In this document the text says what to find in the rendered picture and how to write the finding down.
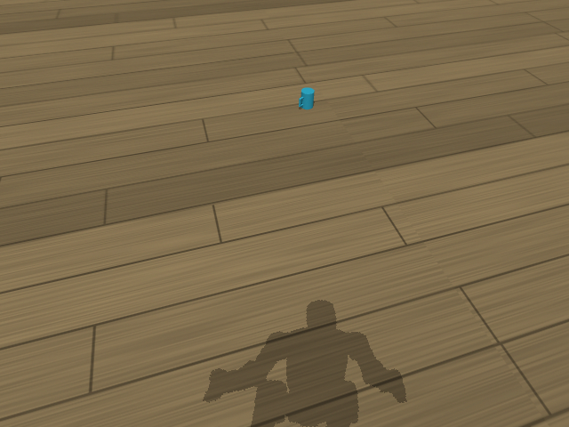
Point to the mug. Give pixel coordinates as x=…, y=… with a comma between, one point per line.
x=307, y=98

